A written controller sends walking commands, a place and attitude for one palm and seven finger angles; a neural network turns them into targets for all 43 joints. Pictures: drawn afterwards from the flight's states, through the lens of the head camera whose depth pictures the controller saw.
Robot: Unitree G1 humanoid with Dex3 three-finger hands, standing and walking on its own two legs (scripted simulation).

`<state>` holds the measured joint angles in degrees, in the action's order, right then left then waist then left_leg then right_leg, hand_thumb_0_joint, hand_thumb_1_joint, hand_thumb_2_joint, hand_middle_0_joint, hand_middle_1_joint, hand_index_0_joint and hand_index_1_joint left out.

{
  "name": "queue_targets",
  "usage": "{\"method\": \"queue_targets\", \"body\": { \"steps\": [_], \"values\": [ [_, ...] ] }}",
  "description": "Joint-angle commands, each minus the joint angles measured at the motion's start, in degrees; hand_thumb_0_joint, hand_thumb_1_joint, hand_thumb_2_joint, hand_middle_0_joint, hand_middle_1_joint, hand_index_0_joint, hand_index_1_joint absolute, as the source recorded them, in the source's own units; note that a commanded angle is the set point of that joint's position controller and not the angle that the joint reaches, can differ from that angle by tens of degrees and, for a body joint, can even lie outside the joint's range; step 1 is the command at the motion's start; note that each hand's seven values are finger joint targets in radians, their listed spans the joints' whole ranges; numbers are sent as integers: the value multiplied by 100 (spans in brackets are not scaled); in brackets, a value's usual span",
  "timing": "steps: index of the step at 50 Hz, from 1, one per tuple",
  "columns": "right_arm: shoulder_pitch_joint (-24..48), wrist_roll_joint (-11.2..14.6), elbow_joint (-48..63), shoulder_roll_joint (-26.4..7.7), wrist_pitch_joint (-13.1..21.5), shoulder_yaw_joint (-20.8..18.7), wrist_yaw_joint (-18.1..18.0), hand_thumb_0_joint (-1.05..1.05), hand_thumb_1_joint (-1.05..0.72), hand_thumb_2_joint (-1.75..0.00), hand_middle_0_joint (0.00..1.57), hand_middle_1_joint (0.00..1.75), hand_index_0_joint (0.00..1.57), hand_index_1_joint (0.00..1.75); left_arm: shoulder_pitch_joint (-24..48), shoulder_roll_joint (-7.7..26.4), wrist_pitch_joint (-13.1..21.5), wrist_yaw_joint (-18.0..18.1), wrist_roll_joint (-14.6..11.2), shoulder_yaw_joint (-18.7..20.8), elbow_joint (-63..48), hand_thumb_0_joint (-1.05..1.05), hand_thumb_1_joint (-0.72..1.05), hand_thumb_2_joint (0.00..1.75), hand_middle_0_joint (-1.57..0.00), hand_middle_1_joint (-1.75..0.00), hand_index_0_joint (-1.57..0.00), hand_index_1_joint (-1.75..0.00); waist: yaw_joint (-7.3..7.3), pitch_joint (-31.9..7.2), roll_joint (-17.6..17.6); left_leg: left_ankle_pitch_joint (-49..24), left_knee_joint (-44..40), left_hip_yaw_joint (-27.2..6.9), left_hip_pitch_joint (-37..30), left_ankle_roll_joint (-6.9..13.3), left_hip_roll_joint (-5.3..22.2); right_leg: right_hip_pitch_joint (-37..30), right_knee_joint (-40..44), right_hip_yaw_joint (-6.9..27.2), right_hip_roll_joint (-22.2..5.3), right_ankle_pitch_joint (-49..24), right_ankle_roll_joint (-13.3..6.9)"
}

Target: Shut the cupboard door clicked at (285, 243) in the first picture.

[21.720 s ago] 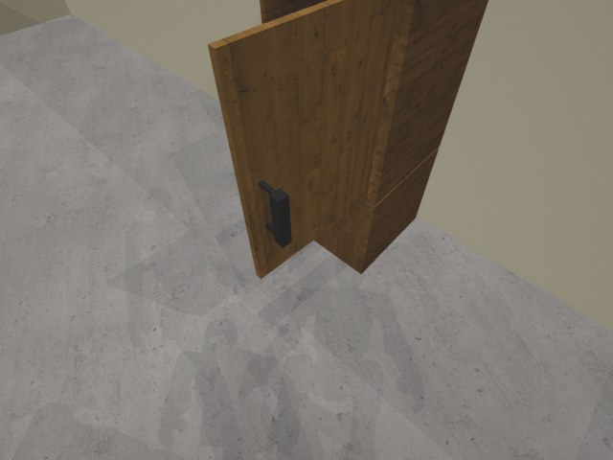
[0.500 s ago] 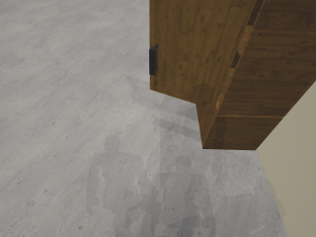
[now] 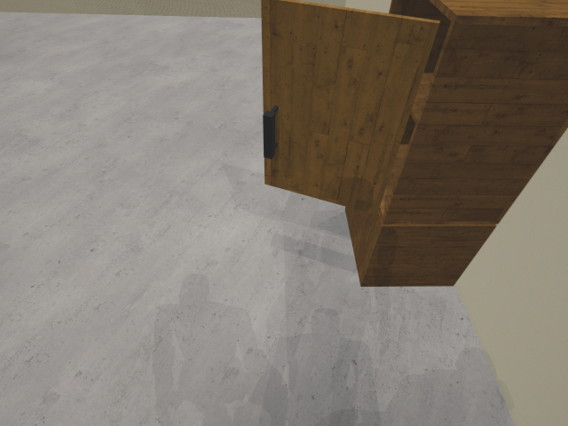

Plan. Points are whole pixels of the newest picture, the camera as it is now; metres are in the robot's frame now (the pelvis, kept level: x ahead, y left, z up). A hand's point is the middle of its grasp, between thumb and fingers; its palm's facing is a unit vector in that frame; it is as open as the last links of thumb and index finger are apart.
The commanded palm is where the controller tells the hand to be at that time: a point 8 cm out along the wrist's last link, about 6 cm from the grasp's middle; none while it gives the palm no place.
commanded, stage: let the arm hang, fingers relaxed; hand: left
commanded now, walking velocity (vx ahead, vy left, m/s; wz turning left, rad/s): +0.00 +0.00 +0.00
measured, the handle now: (272, 131) +0.93 +0.09 -0.11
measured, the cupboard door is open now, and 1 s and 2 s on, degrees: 68 68 68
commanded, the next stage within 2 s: look to check the result in 0.10 s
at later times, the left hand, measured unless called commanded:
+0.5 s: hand out of the picture -0.01 +0.19 -0.18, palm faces +0.02 -0.98 -0.21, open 7.3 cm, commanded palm none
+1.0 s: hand out of the picture +0.05 +0.21 -0.17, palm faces +0.05 -0.96 -0.27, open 7.3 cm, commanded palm none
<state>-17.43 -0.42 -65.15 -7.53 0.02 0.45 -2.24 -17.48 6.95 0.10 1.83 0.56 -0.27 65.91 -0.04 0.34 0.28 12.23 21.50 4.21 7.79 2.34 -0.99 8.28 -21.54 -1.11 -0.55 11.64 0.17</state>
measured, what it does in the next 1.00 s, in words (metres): stands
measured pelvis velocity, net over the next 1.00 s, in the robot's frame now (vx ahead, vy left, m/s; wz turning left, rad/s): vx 0.00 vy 0.00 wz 0.04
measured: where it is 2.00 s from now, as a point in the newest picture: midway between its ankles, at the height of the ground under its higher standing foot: outside the picture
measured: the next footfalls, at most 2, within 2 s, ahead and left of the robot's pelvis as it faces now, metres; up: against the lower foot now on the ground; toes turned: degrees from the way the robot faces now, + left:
right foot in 1.60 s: +0.09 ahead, -0.14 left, +0.00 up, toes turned +23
left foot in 1.98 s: +0.07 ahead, +0.15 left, +0.00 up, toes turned +45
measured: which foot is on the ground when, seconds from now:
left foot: down 0.00-1.00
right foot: down 0.00-1.00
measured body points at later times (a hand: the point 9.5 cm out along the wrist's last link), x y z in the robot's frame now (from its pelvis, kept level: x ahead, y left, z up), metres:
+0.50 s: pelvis +0.00 +0.01 +0.00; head +0.00 +0.01 +0.45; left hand -0.01 +0.24 -0.16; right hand -0.02 -0.22 -0.16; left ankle +0.00 +0.09 -0.75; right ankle +0.00 -0.12 -0.75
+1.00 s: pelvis +0.00 +0.00 +0.00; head +0.03 +0.00 +0.45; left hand +0.05 +0.26 -0.15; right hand +0.04 -0.25 -0.16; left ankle +0.00 +0.09 -0.75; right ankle +0.00 -0.12 -0.75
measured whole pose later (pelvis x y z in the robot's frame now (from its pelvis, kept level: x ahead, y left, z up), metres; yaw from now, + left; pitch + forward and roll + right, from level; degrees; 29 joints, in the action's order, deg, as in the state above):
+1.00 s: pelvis +0.00 +0.00 +0.00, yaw +2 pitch +0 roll +0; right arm -11.9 -0.6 -62.2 -13.0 -0.9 -0.8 -1.2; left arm -9.9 13.0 -0.7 1.7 0.8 1.5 62.0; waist -0.8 2.7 -0.1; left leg 13.0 23.6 2.3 10.3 2.5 -2.3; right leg 10.7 -25.3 -3.0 -2.0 14.2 0.5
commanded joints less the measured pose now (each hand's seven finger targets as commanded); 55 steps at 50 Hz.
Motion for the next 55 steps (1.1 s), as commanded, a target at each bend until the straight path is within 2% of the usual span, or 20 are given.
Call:
{"method": "queue_targets", "body": {
  "steps": [1, 13, 15, 28, 32, 36, 41, 44, 48, 50, 52, 54, 55],
  "values": [
    [-408, -21, 98, -549, 69, -84, -13, 0, -90, -90, 20, 30, 20, 30, -414, 632, 52, 29, 1, 126, -143, 0, 90, 90, -20, -30, -20, -30, -21, 508, -63, -234, -533, -641, 307, -46, 666, 261, 377, 493, -460, -249, -189],
    [-468, -25, 118, -673, 76, -132, -13, 0, -90, -90, 20, 30, 20, 30, -373, 700, 44, 34, 16, 160, -167, 0, 90, 90, -20, -30, -20, -30, -32, 612, -52, 89, -662, -733, 401, -17, 723, 360, 272, 477, -418, -143, -195],
    [-449, -16, 139, -716, 99, -147, -11, 0, -90, -90, 20, 30, 20, 30, -358, 765, 53, 31, 21, 179, -191, 0, 90, 90, -20, -30, -20, -30, -25, 451, -44, -86, -611, -728, 315, -2, 733, 285, 251, 472, -440, -217, -200],
    [-109, -19, 220, -1060, 119, -202, 8, 0, -90, -90, 20, 30, 20, 30, 9, 1073, 63, 7, 33, 227, -269, 0, 90, 90, -20, -30, -20, -30, -38, 468, -56, -261, -667, -770, 192, -8, 782, 279, 263, 500, -462, -289, -202],
    [50, -24, 239, -1179, 123, -215, 21, 0, -90, -90, 20, 30, 20, 30, 139, 1197, 80, -5, 34, 235, -298, 0, 90, 90, -20, -30, -20, -30, -44, 349, -4, -455, -612, -744, 65, -14, 776, 232, 302, 509, -488, -395, -201],
    [203, -22, 275, -1316, 135, -224, 30, 0, -90, -90, 20, 30, 20, 30, 304, 1352, 89, -17, 33, 251, -341, 0, 90, 90, -20, -30, -20, -30, -41, 279, -108, -653, -627, -744, -2, -32, 792, 146, 313, 528, -508, -521, -207],
    [407, -25, 307, -1476, 132, -241, 47, 0, -90, -90, 20, 30, 20, 30, 480, 1497, 95, -33, 33, 262, -368, 0, 90, 90, -20, -30, -20, -30, -37, 245, -60, -612, -666, -755, -67, -44, 805, 114, 381, 538, -532, -500, -207],
    [306, -21, 337, -1066, 53, -153, 83, 0, -90, -90, 20, 30, 20, 30, 335, 1184, 13, 6, 21, 230, -383, 0, 90, 90, -20, -30, -20, -30, -22, 163, -49, -1033, -392, -783, 100, -84, 758, 70, 89, 347, -604, -676, -110],
    [400, -40, 532, -1195, -52, -231, 106, 0, -90, -90, 20, 30, 20, 30, 349, 1326, -64, 22, 31, 347, -618, 0, 90, 90, -20, -30, -20, -30, 25, 183, -143, -1209, -92, -1041, 554, -48, 762, 94, -357, 143, -664, -690, -106],
    [468, -41, 680, -1233, -82, -293, 119, 0, -90, -90, 20, 30, 20, 30, 318, 1410, -72, 26, 40, 415, -766, 0, 90, 90, -20, -30, -20, -30, 54, 89, -88, -1260, 158, -1097, 749, -42, 697, 49, -462, 146, -780, -809, -171],
    [466, -45, 842, -1198, -118, -348, 140, 0, -90, -90, 20, 30, 20, 30, 338, 1482, -77, 31, 51, 488, -939, 0, 90, 90, -20, -30, -20, -30, 40, -35, 118, -1066, 517, -1038, 973, -92, 511, -10, -451, 284, -1045, -804, -343],
    [427, -43, 997, -1132, -150, -392, 164, 0, -90, -90, 20, 30, 20, 30, 322, 1600, -80, 42, 68, 563, -1090, 0, 90, 90, -20, -30, -20, -30, 57, -208, 578, -879, 1153, -759, 1155, -192, 256, -143, -352, 443, -1460, -934, -591],
    [452, -50, 1056, -1064, -172, -413, 175, 0, -90, -90, 20, 30, 20, 30, 330, 1636, -83, 48, 66, 590, -1179, 0, 90, 90, -20, -30, -20, -30, 62, -242, 779, -423, 1623, -570, 1197, -260, 166, -105, -253, 547, -1767, -1034, -768]
  ]
}}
